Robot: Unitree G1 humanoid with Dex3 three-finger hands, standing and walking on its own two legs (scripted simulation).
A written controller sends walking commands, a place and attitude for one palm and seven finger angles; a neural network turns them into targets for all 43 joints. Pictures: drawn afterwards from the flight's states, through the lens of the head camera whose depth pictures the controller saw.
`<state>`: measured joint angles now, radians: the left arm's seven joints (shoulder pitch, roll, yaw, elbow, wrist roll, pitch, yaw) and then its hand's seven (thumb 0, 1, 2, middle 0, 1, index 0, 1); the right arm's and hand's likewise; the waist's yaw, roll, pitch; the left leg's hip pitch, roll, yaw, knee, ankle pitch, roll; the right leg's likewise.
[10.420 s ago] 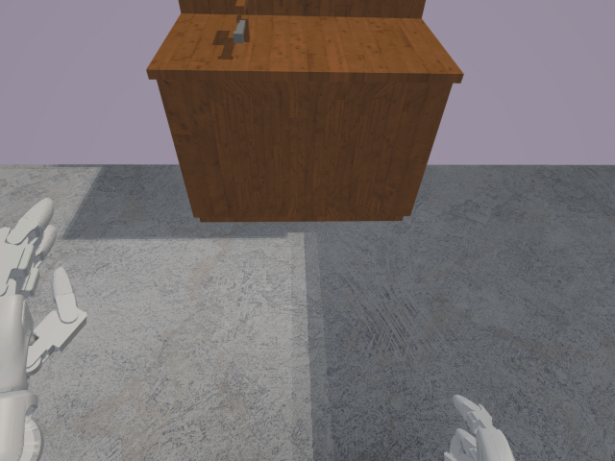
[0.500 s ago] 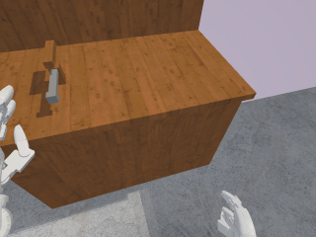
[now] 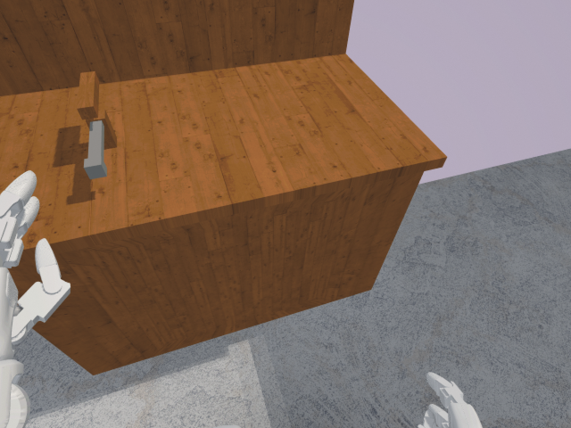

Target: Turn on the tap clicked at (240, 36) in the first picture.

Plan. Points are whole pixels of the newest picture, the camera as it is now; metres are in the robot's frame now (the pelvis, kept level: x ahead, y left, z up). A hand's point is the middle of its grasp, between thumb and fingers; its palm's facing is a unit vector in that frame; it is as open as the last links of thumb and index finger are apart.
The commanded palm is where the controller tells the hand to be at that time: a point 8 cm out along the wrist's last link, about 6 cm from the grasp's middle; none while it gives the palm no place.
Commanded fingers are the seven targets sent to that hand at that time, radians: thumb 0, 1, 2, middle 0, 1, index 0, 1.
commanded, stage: come to a stop and stand still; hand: left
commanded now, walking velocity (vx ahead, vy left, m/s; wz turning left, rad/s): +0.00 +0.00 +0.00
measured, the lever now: (95, 167) +0.51 +0.37 +0.06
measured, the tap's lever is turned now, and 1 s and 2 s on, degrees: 0 0 0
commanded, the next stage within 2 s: look again from close up in 0.02 s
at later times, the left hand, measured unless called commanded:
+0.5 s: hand (41, 256) +0.25 +0.28 +0.16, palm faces +0.35 -0.85 -0.39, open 7.4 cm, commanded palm +0.19 +0.31 +0.18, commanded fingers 0.00 0.90 0.90 -0.20 -0.30 -0.20 -0.30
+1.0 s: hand (96, 190) +0.34 +0.26 +0.17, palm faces +0.40 -0.84 -0.37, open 7.4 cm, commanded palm +0.28 +0.29 +0.18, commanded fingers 0.00 0.90 0.90 -0.20 -0.30 -0.20 -0.30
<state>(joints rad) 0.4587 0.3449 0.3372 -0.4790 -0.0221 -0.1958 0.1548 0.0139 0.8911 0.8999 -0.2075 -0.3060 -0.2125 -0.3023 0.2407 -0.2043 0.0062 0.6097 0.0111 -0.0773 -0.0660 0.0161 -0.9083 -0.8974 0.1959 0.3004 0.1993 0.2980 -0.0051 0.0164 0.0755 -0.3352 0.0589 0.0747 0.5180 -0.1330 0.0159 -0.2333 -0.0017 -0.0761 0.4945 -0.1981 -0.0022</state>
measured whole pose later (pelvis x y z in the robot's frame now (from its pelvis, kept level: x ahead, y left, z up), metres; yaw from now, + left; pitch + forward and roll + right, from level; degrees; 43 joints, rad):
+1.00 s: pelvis +0.12 +0.01 -0.01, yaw +0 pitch +1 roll -1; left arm 0.39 0.37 0.38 -0.47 -0.04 -0.23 0.12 0.01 0.89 0.90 -0.21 -0.31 -0.21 -0.30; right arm 0.20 -0.21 0.01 0.58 0.01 -0.09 -0.02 0.02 -0.91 -0.90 0.20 0.30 0.20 0.30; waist 0.00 -0.01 0.01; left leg -0.31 -0.02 0.03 0.72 -0.38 0.04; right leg -0.17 0.01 0.02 0.59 -0.44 0.00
